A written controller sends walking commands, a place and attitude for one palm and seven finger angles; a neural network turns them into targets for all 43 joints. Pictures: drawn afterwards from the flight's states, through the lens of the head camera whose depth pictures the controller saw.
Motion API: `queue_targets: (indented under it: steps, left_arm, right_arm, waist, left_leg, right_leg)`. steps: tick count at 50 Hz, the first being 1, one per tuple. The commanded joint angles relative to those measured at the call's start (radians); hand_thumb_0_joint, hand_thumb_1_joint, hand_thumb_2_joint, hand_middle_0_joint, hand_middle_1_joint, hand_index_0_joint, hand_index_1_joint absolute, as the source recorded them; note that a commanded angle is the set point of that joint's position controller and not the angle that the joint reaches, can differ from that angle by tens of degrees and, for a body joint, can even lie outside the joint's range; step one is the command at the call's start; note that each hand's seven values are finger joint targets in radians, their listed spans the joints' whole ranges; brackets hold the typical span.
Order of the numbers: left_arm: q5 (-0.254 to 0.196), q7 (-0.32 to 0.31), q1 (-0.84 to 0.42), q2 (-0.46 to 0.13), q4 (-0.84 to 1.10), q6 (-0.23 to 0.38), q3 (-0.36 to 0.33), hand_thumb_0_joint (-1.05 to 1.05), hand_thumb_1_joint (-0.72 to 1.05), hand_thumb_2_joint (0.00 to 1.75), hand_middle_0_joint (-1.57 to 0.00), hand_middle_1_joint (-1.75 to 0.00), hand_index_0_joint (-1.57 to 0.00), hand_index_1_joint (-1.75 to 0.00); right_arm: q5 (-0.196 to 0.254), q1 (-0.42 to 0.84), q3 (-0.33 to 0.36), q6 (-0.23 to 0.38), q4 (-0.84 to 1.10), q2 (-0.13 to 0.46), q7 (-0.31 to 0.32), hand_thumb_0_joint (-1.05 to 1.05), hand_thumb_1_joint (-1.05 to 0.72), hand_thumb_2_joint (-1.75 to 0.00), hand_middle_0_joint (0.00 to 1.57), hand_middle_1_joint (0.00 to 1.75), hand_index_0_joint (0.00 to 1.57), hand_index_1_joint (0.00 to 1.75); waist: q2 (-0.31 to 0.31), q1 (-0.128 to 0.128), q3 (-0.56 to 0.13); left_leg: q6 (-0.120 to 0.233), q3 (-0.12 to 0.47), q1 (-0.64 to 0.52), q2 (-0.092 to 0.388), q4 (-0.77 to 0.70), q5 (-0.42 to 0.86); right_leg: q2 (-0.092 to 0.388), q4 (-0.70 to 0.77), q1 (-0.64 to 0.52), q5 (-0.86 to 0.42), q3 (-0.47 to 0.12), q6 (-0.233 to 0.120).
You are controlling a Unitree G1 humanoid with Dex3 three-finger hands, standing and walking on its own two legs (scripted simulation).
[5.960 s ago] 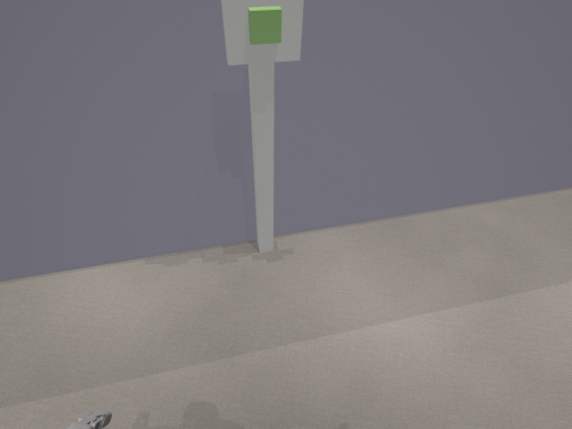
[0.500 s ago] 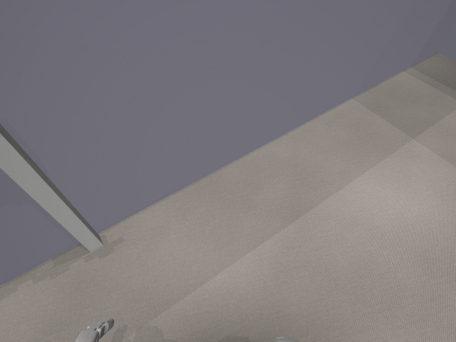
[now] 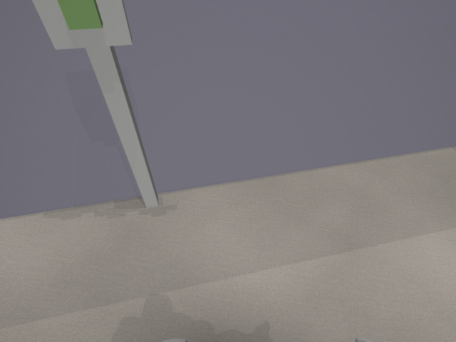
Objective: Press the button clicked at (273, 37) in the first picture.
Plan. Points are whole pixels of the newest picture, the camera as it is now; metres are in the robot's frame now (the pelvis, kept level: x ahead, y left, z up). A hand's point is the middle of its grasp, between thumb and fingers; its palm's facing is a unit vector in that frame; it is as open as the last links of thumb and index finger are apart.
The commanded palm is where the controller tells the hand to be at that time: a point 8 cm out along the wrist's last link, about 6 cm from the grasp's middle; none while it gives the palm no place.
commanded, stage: turn to face it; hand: left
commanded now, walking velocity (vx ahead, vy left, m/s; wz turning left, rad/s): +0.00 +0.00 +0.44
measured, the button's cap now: (80, 9) +0.72 +0.38 +0.19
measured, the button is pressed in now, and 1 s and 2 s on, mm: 0 0 0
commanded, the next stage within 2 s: take the last steps up to it in 0.44 s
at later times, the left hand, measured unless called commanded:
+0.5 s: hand out of the picture +0.04 +0.18 -0.13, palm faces +0.22 -0.94 -0.27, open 7.4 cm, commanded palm none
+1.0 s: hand out of the picture -0.06 +0.20 -0.16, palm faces +0.33 -0.93 -0.17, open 7.4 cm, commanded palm none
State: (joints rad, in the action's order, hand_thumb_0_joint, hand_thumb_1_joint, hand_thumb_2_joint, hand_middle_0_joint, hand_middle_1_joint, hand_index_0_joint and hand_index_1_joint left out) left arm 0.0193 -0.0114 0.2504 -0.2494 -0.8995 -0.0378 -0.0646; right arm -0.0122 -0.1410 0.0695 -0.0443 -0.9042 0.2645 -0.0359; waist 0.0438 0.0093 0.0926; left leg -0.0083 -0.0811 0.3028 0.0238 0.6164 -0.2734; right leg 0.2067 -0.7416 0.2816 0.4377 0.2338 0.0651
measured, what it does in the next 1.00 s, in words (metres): steps on the spot, turning left: right foot, then left foot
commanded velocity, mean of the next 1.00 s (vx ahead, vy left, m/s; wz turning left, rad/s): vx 0.14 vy -0.01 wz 0.17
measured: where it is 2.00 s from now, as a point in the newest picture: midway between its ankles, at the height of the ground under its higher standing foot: (210, 315)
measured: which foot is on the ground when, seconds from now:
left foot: down 0.00-0.40, up 0.42-0.82, down 0.84-1.00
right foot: up 0.00-0.38, down 0.40-0.84, up 0.86-1.00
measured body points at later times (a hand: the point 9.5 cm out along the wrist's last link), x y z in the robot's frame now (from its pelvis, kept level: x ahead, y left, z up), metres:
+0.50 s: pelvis -0.01 -0.03 +0.01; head +0.01 -0.06 +0.46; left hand +0.03 +0.23 -0.11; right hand +0.10 -0.26 -0.15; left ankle -0.03 +0.11 -0.67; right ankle +0.01 -0.13 -0.72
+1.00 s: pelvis +0.03 +0.03 +0.02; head +0.02 +0.04 +0.47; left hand -0.08 +0.25 -0.14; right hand +0.11 -0.19 -0.12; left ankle -0.04 +0.12 -0.72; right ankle +0.06 -0.10 -0.66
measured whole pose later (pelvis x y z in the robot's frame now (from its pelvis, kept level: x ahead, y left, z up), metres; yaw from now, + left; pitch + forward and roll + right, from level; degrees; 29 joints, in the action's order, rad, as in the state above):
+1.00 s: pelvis +0.03 +0.03 +0.02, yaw +16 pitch -2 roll -1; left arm 0.03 0.02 0.36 -0.20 -1.12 -0.02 -0.05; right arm -0.02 -0.31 0.03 0.04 -1.06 0.15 0.01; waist 0.03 0.01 0.01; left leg 0.01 -0.10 0.08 0.03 0.40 -0.29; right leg 0.10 -0.99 0.43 0.35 0.09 0.02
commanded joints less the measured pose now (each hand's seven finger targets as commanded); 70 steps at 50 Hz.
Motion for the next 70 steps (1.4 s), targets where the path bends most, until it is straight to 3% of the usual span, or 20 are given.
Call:
queue_targets:
  steps: [1, 5, 18, 19, 20, 21, 26, 34, 39, 40, 42, 43, 49, 57, 60, 61, 62, 63, 66, 70]
  left_arm:
    - [-0.004, -0.012, -0.107, -0.078, 0.126, 0.006, -0.022, 0.00, 0.90, 0.90, -0.20, -0.30, -0.20, -0.30]
    - [-0.002, 0.005, -0.043, -0.091, 0.058, 0.003, -0.028, 0.00, 0.90, 0.90, -0.20, -0.30, -0.20, -0.30]
    - [-0.012, -0.013, 0.062, -0.054, 0.037, 0.029, -0.011, 0.00, 0.90, 0.90, -0.20, -0.30, -0.20, -0.30]
    - [-0.006, -0.018, 0.085, -0.091, 0.029, 0.041, -0.016, 0.00, 0.90, 0.90, -0.20, -0.30, -0.20, -0.30]
    - [0.010, -0.025, 0.086, -0.180, 0.030, 0.052, -0.033, 0.00, 0.90, 0.90, -0.20, -0.30, -0.20, -0.30]
    - [0.004, -0.023, 0.074, -0.207, 0.050, 0.048, -0.033, 0.00, 0.90, 0.90, -0.20, -0.30, -0.20, -0.30]
    - [0.004, -0.024, -0.044, -0.096, 0.049, 0.053, -0.013, 0.00, 0.90, 0.90, -0.20, -0.30, -0.20, -0.30]
    - [0.016, -0.010, 0.141, -0.114, -0.075, 0.074, -0.017, 0.00, 0.90, 0.90, -0.20, -0.30, -0.20, -0.30]
    - [0.004, -0.002, 0.111, -0.101, -0.124, 0.067, -0.011, 0.00, 0.90, 0.90, -0.20, -0.30, -0.20, -0.30]
    - [-0.003, 0.001, 0.092, -0.071, -0.125, 0.063, -0.004, 0.00, 0.90, 0.90, -0.20, -0.30, -0.20, -0.30]
    - [-0.002, 0.014, 0.034, 0.022, -0.075, 0.062, 0.021, 0.00, 0.90, 0.90, -0.20, -0.30, -0.20, -0.30]
    - [0.009, 0.012, -0.032, 0.003, -0.052, 0.058, 0.016, 0.00, 0.90, 0.90, -0.20, -0.30, -0.20, -0.30]
    - [0.006, 0.037, 0.041, 0.022, -0.128, 0.051, 0.009, 0.00, 0.90, 0.90, -0.20, -0.30, -0.20, -0.30]
    - [0.000, 0.040, -0.085, 0.035, -0.086, 0.058, 0.001, 0.00, 0.90, 0.90, -0.20, -0.30, -0.20, -0.30]
    - [0.005, 0.038, 0.054, 0.006, -0.130, 0.073, -0.015, 0.00, 0.90, 0.90, -0.20, -0.30, -0.20, -0.30]
    - [0.010, 0.034, 0.199, -0.042, -0.173, 0.088, -0.025, 0.00, 0.90, 0.90, -0.20, -0.30, -0.20, -0.30]
    - [0.015, 0.017, 0.327, -0.159, -0.209, 0.103, -0.051, 0.00, 0.90, 0.90, -0.20, -0.30, -0.20, -0.30]
    - [-0.006, 0.009, 0.360, -0.191, -0.215, 0.099, -0.048, 0.00, 0.90, 0.90, -0.20, -0.30, -0.20, -0.30]
    - [-0.001, -0.004, 0.108, -0.070, -0.153, 0.097, -0.017, 0.00, 0.90, 0.90, -0.20, -0.30, -0.20, -0.30]
    - [0.009, -0.008, 0.043, 0.000, -0.146, 0.106, 0.006, 0.00, 0.90, 0.90, -0.20, -0.30, -0.20, -0.30]
  right_arm:
    - [-0.008, -0.181, 0.062, 0.030, 0.024, 0.254, 0.037, 0.00, -0.90, -0.90, 0.20, 0.30, 0.20, 0.30]
    - [-0.010, -0.010, 0.025, 0.036, 0.069, 0.159, 0.045, 0.00, -0.90, -0.90, 0.20, 0.30, 0.20, 0.30]
    - [-0.008, -0.021, 0.029, 0.019, 0.049, 0.127, 0.040, 0.00, -0.90, -0.90, 0.20, 0.30, 0.20, 0.30]
    - [0.001, -0.033, 0.025, 0.022, 0.048, 0.089, 0.036, 0.00, -0.90, -0.90, 0.20, 0.30, 0.20, 0.30]
    - [0.009, -0.057, 0.012, 0.023, 0.064, 0.018, 0.031, 0.00, -0.90, -0.90, 0.20, 0.30, 0.20, 0.30]
    - [-0.002, -0.031, 0.022, 0.010, 0.073, 0.052, 0.036, 0.00, -0.90, -0.90, 0.20, 0.30, 0.20, 0.30]
    - [-0.008, -0.065, 0.026, -0.009, -0.007, 0.036, 0.022, 0.00, -0.90, -0.90, 0.20, 0.30, 0.20, 0.30]
    - [-0.014, 0.026, 0.001, 0.024, -0.010, -0.003, 0.008, 0.00, -0.90, -0.90, 0.20, 0.30, 0.20, 0.30]
    - [-0.010, -0.123, -0.017, 0.057, -0.078, -0.027, 0.020, 0.00, -0.90, -0.90, 0.20, 0.30, 0.20, 0.30]
    - [-0.008, -0.191, -0.012, 0.067, -0.109, 0.004, 0.028, 0.00, -0.90, -0.90, 0.20, 0.30, 0.20, 0.30]
    - [-0.016, -0.347, 0.021, 0.068, -0.140, 0.155, 0.044, 0.00, -0.90, -0.90, 0.20, 0.30, 0.20, 0.30]
    - [-0.019, -0.346, 0.023, 0.068, -0.150, 0.152, 0.050, 0.00, -0.90, -0.90, 0.20, 0.30, 0.20, 0.30]
    - [-0.009, -0.209, -0.008, 0.103, -0.137, 0.043, 0.064, 0.00, -0.90, -0.90, 0.20, 0.30, 0.20, 0.30]
    - [-0.019, -0.273, 0.005, 0.103, -0.192, 0.046, 0.064, 0.00, -0.90, -0.90, 0.20, 0.30, 0.20, 0.30]
    - [-0.017, -0.253, 0.004, 0.098, -0.200, 0.038, 0.063, 0.00, -0.90, -0.90, 0.20, 0.30, 0.20, 0.30]
    - [-0.010, -0.258, 0.001, 0.102, -0.200, 0.022, 0.058, 0.00, -0.90, -0.90, 0.20, 0.30, 0.20, 0.30]
    - [0.002, -0.293, -0.013, 0.108, -0.175, -0.053, 0.046, 0.00, -0.90, -0.90, 0.20, 0.30, 0.20, 0.30]
    - [0.006, -0.248, -0.013, 0.102, -0.139, -0.028, 0.048, 0.00, -0.90, -0.90, 0.20, 0.30, 0.20, 0.30]
    - [-0.009, -0.135, -0.002, 0.092, -0.129, -0.041, 0.038, 0.00, -0.90, -0.90, 0.20, 0.30, 0.20, 0.30]
    - [-0.017, -0.216, -0.009, 0.057, -0.155, -0.096, 0.029, 0.00, -0.90, -0.90, 0.20, 0.30, 0.20, 0.30]
  waist:
    - [-0.317, -0.100, -0.211]
    - [-0.209, -0.023, -0.110]
    - [-0.169, 0.018, -0.148]
    - [-0.064, 0.026, -0.162]
    - [0.210, 0.018, -0.153]
    - [0.214, 0.036, -0.132]
    - [0.110, -0.021, -0.041]
    - [0.128, 0.064, -0.049]
    - [0.097, -0.005, -0.065]
    - [-0.009, -0.040, -0.074]
    - [-0.341, -0.107, -0.034]
    - [-0.317, -0.122, 0.017]
    - [-0.177, -0.013, 0.044]
    - [-0.174, -0.034, 0.056]
    - [-0.119, 0.039, -0.004]
    - [-0.027, 0.102, -0.089]
    - [0.272, 0.134, -0.203]
    - [0.240, 0.132, -0.229]
    - [0.031, 0.052, -0.041]
    - [0.080, -0.029, -0.021]
  left_leg:
    - [0.225, 0.438, -0.279, 0.360, -0.243, 0.495]
    - [0.156, 0.273, -0.113, 0.212, -0.284, 0.358]
    - [0.132, 0.346, -0.015, 0.150, -0.177, 0.310]
    - [0.077, 0.297, 0.058, 0.088, -0.080, 0.205]
    - [-0.005, 0.139, 0.234, -0.061, 0.115, -0.092]
    - [-0.017, 0.154, 0.225, -0.064, 0.302, -0.299]
    - [-0.038, 0.130, 0.223, -0.013, 0.559, -0.109]
    - [-0.031, 0.025, 0.190, 0.028, 0.186, -0.149]
    - [-0.003, -0.061, -0.147, -0.003, -0.167, -0.028]
    - [0.002, -0.021, -0.287, 0.025, -0.235, -0.029]
    - [0.143, 0.442, -0.382, 0.364, -0.436, -0.289]
    - [0.188, 0.497, -0.307, 0.404, -0.491, -0.371]
    - [0.154, 0.178, -0.185, 0.260, -0.472, 0.025]
    - [0.156, 0.119, -0.181, 0.268, -0.404, 0.159]
    - [0.110, 0.065, -0.103, 0.218, -0.204, 0.205]
    - [0.073, 0.003, -0.029, 0.150, 0.020, 0.214]
    - [0.026, -0.076, 0.202, 0.026, 0.356, -0.096]
    - [0.030, 0.015, 0.280, 0.010, 0.562, -0.324]
    - [0.026, 0.090, 0.324, 0.120, 0.644, -0.105]
    - [-0.015, 0.019, 0.163, 0.120, 0.403, -0.041]
  right_leg:
    - [-0.063, -0.431, 0.341, 0.188, -0.194, 0.017]
    - [-0.078, -0.390, 0.245, -0.021, -0.203, 0.019]
    - [-0.169, 0.258, -0.116, -0.184, -0.178, -0.006]
    - [-0.098, 0.394, -0.219, -0.252, -0.247, -0.022]
    - [0.152, 0.461, -0.292, -0.339, -0.518, -0.116]
    - [0.275, 0.491, -0.151, -0.348, -0.574, -0.216]
    - [0.097, 0.451, -0.057, -0.384, -0.304, -0.182]
    - [0.126, 0.528, -0.209, -0.094, -0.331, -0.201]
    - [0.051, 0.445, -0.047, -0.003, -0.232, -0.150]
    - [0.010, 0.362, 0.064, 0.039, -0.185, -0.113]
    - [-0.150, -0.038, 0.354, 0.116, -0.049, -0.043]
    - [-0.126, -0.178, 0.397, 0.135, -0.121, -0.054]
    - [-0.073, -0.263, 0.308, -0.137, -0.167, -0.031]
    - [-0.104, 0.053, 0.181, -0.177, -0.110, -0.036]
    - [-0.159, 0.193, -0.090, -0.237, -0.071, -0.061]
    - [-0.119, 0.256, -0.287, -0.229, -0.141, -0.089]
    - [0.154, 0.385, -0.495, -0.208, -0.512, -0.179]
    - [0.265, 0.501, -0.465, -0.171, -0.709, -0.260]
    - [0.186, 0.550, -0.143, -0.005, -0.521, -0.241]
    - [0.084, 0.564, 0.032, -0.214, -0.258, -0.195]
